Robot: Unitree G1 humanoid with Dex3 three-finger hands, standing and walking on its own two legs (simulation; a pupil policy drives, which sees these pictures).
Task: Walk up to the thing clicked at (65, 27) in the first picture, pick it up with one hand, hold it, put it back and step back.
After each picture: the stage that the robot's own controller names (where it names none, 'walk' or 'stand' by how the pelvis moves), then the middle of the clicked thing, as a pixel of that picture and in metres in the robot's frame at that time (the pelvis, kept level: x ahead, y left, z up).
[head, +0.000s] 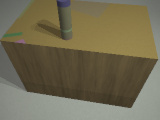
stand; (65, 19) +0.81 +0.12 -0.03
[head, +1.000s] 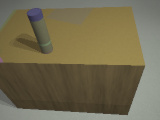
walk; (41, 33) +0.69 +0.27 -0.02
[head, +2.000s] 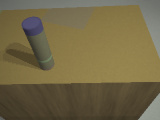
stand; (40, 46) +0.52 +0.20 +0.01
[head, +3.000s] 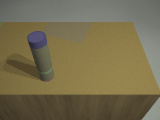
stand; (42, 59) +0.51 +0.20 -0.02
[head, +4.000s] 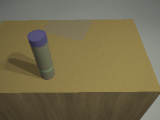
stand; (43, 57) +0.51 +0.20 -0.03
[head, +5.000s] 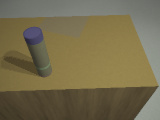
stand; (39, 54) +0.52 +0.21 -0.03
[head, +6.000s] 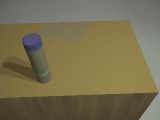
stand; (38, 61) +0.50 +0.21 -0.03
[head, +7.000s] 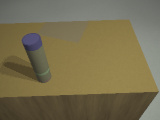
stand; (38, 60) +0.50 +0.22 -0.03
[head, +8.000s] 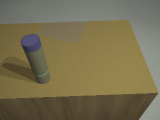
stand; (37, 61) +0.49 +0.22 -0.03
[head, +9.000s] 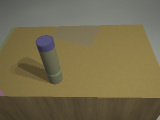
rise first; (50, 62) +0.50 +0.19 -0.03
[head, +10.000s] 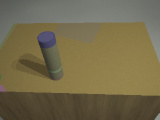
go down; (52, 58) +0.52 +0.19 -0.02
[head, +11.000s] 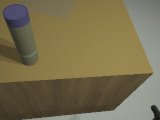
go down; (24, 39) +0.52 +0.18 +0.01
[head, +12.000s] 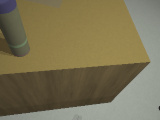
go down; (12, 28) +0.54 +0.19 +0.04
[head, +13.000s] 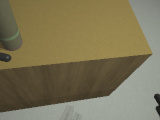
close in; (1, 18) +0.53 +0.20 +0.07
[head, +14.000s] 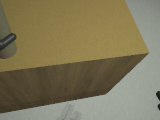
lift; out of the picture +0.51 +0.20 +0.07
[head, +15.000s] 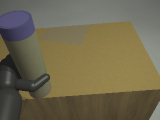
lift; (29, 61) +0.32 +0.15 +0.20
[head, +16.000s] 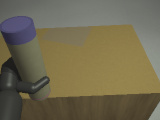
hold; (30, 64) +0.32 +0.16 +0.18
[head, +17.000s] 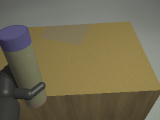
hold; (26, 71) +0.32 +0.17 +0.15
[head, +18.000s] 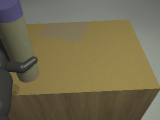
crouch; (18, 45) +0.38 +0.19 +0.19
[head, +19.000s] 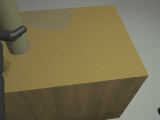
lower; (7, 15) +0.50 +0.19 +0.19
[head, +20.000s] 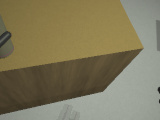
lower; out of the picture +0.52 +0.19 +0.08
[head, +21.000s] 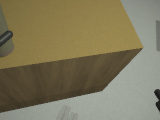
lower; out of the picture +0.53 +0.19 +0.08
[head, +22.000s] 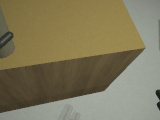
lower; out of the picture +0.52 +0.19 +0.08
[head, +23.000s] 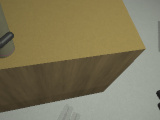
lower; out of the picture +0.52 +0.19 +0.08
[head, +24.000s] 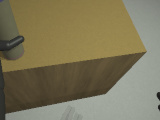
open; (3, 25) +0.51 +0.17 +0.07
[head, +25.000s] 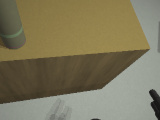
rise; (4, 12) +0.51 +0.17 +0.08
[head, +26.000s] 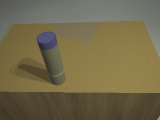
sink last; (53, 61) +0.48 +0.17 +0.02
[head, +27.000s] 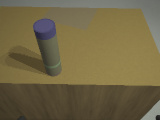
stand; (49, 51) +0.48 +0.16 +0.03
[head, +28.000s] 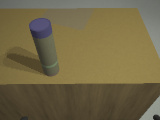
stand; (46, 50) +0.49 +0.16 +0.04
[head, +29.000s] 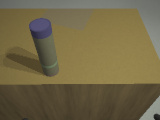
stand; (46, 51) +0.48 +0.16 +0.04
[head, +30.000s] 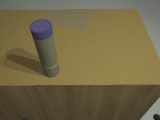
stand; (47, 52) +0.48 +0.16 +0.04
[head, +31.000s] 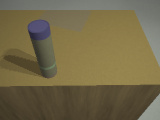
stand; (44, 52) +0.48 +0.16 +0.04
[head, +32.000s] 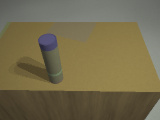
stand; (52, 61) +0.50 +0.16 -0.02
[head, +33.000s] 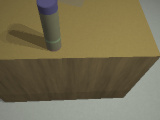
walk; (51, 27) +0.58 +0.13 -0.01
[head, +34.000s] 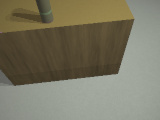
walk; (42, 1) +0.83 +0.25 +0.00
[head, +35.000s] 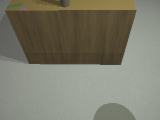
stand; out of the picture +1.10 +0.18 -0.01
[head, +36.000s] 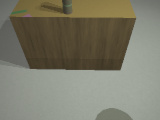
stand; out of the picture +1.11 +0.14 -0.03
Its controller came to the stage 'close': yes
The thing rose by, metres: 0.21
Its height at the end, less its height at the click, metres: +0.00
